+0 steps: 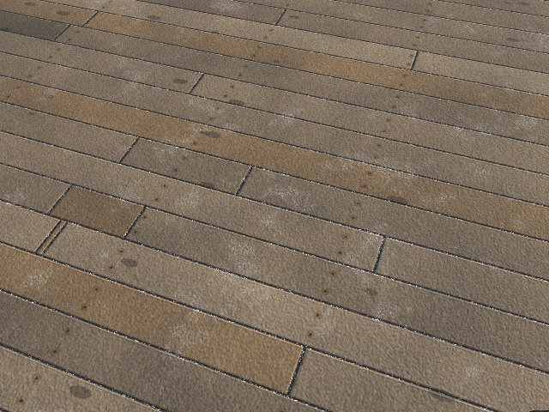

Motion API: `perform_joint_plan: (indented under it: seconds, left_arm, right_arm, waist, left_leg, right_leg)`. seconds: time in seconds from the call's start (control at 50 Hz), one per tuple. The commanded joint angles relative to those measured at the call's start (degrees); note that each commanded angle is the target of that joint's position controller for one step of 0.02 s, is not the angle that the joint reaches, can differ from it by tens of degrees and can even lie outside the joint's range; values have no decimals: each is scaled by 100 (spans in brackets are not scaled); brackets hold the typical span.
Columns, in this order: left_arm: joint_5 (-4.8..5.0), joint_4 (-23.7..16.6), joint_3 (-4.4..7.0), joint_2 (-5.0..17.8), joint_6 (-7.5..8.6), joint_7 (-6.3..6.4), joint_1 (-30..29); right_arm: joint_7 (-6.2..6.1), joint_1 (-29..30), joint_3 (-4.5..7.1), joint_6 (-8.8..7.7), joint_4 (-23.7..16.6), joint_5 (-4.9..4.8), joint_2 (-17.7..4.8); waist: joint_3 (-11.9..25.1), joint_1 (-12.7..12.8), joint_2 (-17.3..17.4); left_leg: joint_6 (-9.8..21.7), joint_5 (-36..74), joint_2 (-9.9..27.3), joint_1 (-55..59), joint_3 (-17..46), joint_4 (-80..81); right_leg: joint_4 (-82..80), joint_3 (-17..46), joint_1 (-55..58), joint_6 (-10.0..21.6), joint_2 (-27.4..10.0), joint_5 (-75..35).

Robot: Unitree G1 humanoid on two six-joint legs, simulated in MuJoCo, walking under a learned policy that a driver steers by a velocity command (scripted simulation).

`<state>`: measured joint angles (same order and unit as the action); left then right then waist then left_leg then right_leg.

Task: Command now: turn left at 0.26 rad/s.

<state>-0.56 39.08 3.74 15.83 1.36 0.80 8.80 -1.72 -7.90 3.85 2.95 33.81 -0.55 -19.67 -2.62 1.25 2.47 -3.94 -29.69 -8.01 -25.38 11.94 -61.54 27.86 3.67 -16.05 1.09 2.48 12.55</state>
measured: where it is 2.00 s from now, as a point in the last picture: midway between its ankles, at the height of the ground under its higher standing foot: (543, 205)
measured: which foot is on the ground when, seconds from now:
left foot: up 0.00-0.18, down 0.20-0.62, up 0.64-1.00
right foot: down 0.00-0.22, up 0.24-0.58, down 0.60-1.00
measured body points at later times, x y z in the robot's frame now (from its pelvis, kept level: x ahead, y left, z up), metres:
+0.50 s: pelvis +0.08 -0.01 +0.00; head +0.09 -0.01 +0.45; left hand +0.27 +0.25 -0.08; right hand +0.09 -0.30 -0.11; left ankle -0.02 +0.15 -0.74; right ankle +0.16 -0.14 -0.70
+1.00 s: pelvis +0.41 -0.15 -0.01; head +0.45 -0.18 +0.44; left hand +0.47 +0.14 -0.12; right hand +0.57 -0.46 -0.07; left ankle +0.67 -0.11 -0.70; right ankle +0.20 -0.13 -0.74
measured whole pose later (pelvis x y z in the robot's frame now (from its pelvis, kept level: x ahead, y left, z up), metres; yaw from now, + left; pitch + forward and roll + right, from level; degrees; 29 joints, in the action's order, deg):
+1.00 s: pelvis +0.41 -0.15 -0.01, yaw -28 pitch +4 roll +1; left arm 0.4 47.1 3.3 17.1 3.3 -0.4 31.0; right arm 2.4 1.9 -0.9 -2.5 33.9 2.4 -16.2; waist -1.1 7.9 0.4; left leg -2.1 1.4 2.2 -41.2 2.2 -34.2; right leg 13.1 16.4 7.7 8.7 7.0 22.4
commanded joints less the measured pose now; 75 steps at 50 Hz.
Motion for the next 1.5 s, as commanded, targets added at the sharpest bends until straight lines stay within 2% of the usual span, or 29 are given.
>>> perform_joint_plan:
  seconds: [0.02, 0.18, 0.22, 0.24, 0.28, 0.4, 0.42, 0.48, 0.54, 0.58, 0.6, 0.62, 0.64, 0.68, 0.7, 0.8, 0.96, 1.02, 1.06, 1.08, 1.1, 1.12, 1.16, 1.24, 1.34, 1.4, 1.44, 1.48, 1.5]
  left_arm:
    - [28, -393, 85, 643, -2, 71, -317]
    - [140, -164, 51, 704, -151, 40, 75]
    - [10, -134, -35, 488, -31, -26, 299]
    - [86, -323, -66, 336, 39, -33, 33]
    - [290, -633, 110, 824, 180, -35, -817]
    - [228, -464, -7, 366, 389, -274, -450]
    - [-339, -516, -9, 384, 97, -485, -701]
    - [-135, -621, 32, 541, -133, -668, -671]
    - [-129, -638, 27, 638, -149, -640, -552]
    - [-134, -326, 105, 765, -108, -533, 459]
    - [-151, 141, 240, 1011, -49, -444, 1781]
    - [-134, 244, 400, 1754, -6, -324, 2600]
    - [8, 40, 363, 1938, -5, -336, 2112]
    - [-62, -48, 311, 1556, -20, -266, 1622]
    - [-53, -16, 291, 1454, 3, -242, 1528]
    - [39, 39, 155, 1066, 204, -198, 1437]
    - [106, 464, 227, 1150, 293, -89, 2098]
    - [108, 469, 292, 1465, 306, -43, 1646]
    - [3, 421, 285, 1472, 396, -115, 1201]
    - [53, 264, 41, 416, 445, -110, 1421]
    - [251, 11, -76, 399, 383, -131, 1886]
    - [54, 196, -21, 865, 274, -105, 1317]
    - [-144, 220, -13, 837, 175, -263, 794]
    - [-218, -81, -206, 290, 3, -454, 320]
    - [-204, -625, -361, 418, 66, -596, -987]
    - [-193, -731, -464, 323, 158, -663, -1486]
    - [-244, -603, -388, 543, 189, -513, -1171]
    - [-296, -7, -159, 972, 210, -298, 793]
    - [-387, 257, 22, 1445, 208, -154, 1705]
  right_arm:
    - [-5, -147, 139, -37, -233, -31, -351]
    - [44, -398, 21, -144, 107, 4, -70]
    - [0, -888, 62, -155, 143, 72, -426]
    - [60, -1275, 239, -169, 351, 90, -937]
    - [63, -1306, 193, -395, 358, 133, -828]
    - [18, -1244, 117, -766, 354, 21, -479]
    - [130, -1419, 149, -744, 526, 356, -634]
    - [184, -1245, 181, -782, 512, 311, -645]
    - [167, -1200, 216, -763, 592, 312, -777]
    - [159, -1076, 220, -708, 632, 320, -861]
    - [151, -1186, 139, -676, 627, 375, -680]
    - [179, -1041, -40, -693, 301, 401, -163]
    - [222, -577, -109, -779, -111, 404, 26]
    - [305, -123, -63, -919, -101, 458, -434]
    - [302, -377, -84, -925, 44, 457, -407]
    - [353, 40, -193, -535, -29, 471, -253]
    - [419, 1772, -337, -645, -558, 269, -113]
    - [274, 662, -198, -677, -284, 231, -460]
    - [-3, -1787, 87, -699, 254, 210, -1025]
    - [-108, -2583, 207, -737, 374, 469, -1405]
    - [-38, -1819, 235, -713, 249, 499, -1544]
    - [-6, -1060, 162, -689, 136, 411, -882]
    - [58, -922, 21, -708, 380, 401, -308]
    - [205, -1385, -114, -967, 1029, 249, 43]
    - [266, -1410, -102, -1085, 1270, 198, -215]
    - [273, -1880, -77, -1066, 1586, 109, -553]
    - [240, -2016, -24, -1021, 1709, 105, -951]
    - [156, -1854, 21, -897, 1758, 115, -1210]
    - [174, -1875, -64, -889, 1659, 127, -862]
  waist:
    - [433, -156, -935]
    - [680, -142, -1201]
    - [1083, -131, -223]
    - [765, -318, 1150]
    - [-537, -684, 1109]
    - [-108, -532, 602]
    - [-78, -578, 677]
    - [-276, -449, 911]
    - [-350, -311, 554]
    - [57, 236, 205]
    - [794, 748, -462]
    - [1160, 1004, -1962]
    - [1093, 656, -2510]
    - [402, 465, -707]
    - [227, 177, -325]
    - [-316, -73, -503]
    - [-250, 483, -639]
    - [490, -146, -628]
    - [1718, -1391, -505]
    - [2420, -1294, 1006]
    - [2794, -621, 2138]
    - [1710, -621, 1002]
    - [734, -497, -52]
    - [2, -156, 201]
    - [-575, -48, -48]
    - [-650, -110, -118]
    - [-178, 122, 115]
    - [969, 1147, 347]
    - [1563, 1406, 158]
  left_leg:
    - [-215, 242, 329, -275, -273, -274]
    - [45, 1821, 634, 1617, -1053, 4113]
    - [558, 1389, 1398, 2870, -172, 3851]
    - [1214, -1363, 1893, 2348, 813, 4382]
    - [1889, -2272, 2732, 1789, 2380, 5540]
    - [1344, 105, 2183, 2556, 427, 5429]
    - [1254, 33, 1970, 2079, -66, 5627]
    - [1061, -12, 2173, 1538, -617, 5830]
    - [1044, 263, 2439, 1591, -1006, 5704]
    - [950, 2637, 2249, 1446, -1701, 4110]
    - [854, 4014, 1869, 963, -2182, 1994]
    - [534, 2419, 1328, -737, -2219, -397]
    - [445, 278, 473, -2305, -1140, -1314]
    - [524, 1195, 1147, -2760, -722, -1606]
    - [504, 1434, 1378, -2275, -747, -1104]
    - [102, 1978, 1463, -1739, -1053, 122]
    - [173, 3357, 862, -1108, -1194, 2644]
    - [392, 2666, 462, 1114, -1217, 3053]
    - [572, 1365, 1071, 4024, -815, 2716]
    - [814, -1227, 2752, 5401, 1256, 3214]
    - [1195, -2250, 3606, 5203, 4262, 4662]
    - [1179, -2484, 3166, 4183, 3514, 4768]
    - [1170, -411, 2671, 2843, 1738, 4716]
    - [1179, 1133, 2327, 1985, 327, 5168]
    - [1060, 3022, 1860, 1414, -1455, 5934]
    - [1205, 4508, 1982, 1386, -1481, 6376]
    - [1196, 7438, 2061, 2218, -1537, 5339]
    - [1050, 7876, 2006, 1952, -1509, 2741]
    - [1002, 5924, 1631, 788, -1480, 883]
  right_leg:
    - [-859, 1210, 630, 1022, -1270, -1564]
    - [-438, 968, 690, 884, -1172, -1853]
    - [190, 439, -492, 268, -655, 985]
    - [1016, -568, -1233, -72, 95, 1739]
    - [2632, -240, -2510, -105, -318, 1754]
    - [2312, -305, -2793, -18, -682, 0]
    - [2166, -547, -2276, -57, -408, 131]
    - [1594, -640, -1562, 41, -520, -19]
    - [1253, -943, -1051, 396, -507, 342]
    - [989, -1323, 227, 649, 4, 597]
    - [880, -1152, 1729, 767, 314, 1043]
    - [-177, 1356, 2790, 1177, -1038, 3284]
    - [-1951, 4551, 2811, 1517, -1674, 4759]
    - [-1597, 3758, 2202, 1502, -1765, 3221]
    - [-1552, 3076, 1540, 1392, -1517, 2578]
    - [-2082, 1999, 219, 1479, -718, 1316]
    - [-1740, 2099, 1179, 1259, -738, -2309]
    - [-598, 1909, 1128, 839, -618, -4740]
    - [2192, 1673, -28, 641, -226, -4275]
    - [4354, 1092, -1439, 624, 396, 257]
    - [5280, 642, -2361, 580, 521, 1523]
    - [5286, 490, -2579, 633, 8, 726]
    - [4829, 283, -2329, 577, -372, 207]
    - [4301, 458, -2554, 495, -596, 297]
    - [2263, -190, -2377, 383, -416, -1016]
    - [1182, -844, -1082, 570, -340, -1480]
    - [979, -991, -446, 656, 32, -870]
    - [580, -670, 1787, 725, 147, -354]
    - [644, 185, 3257, 711, -722, 610]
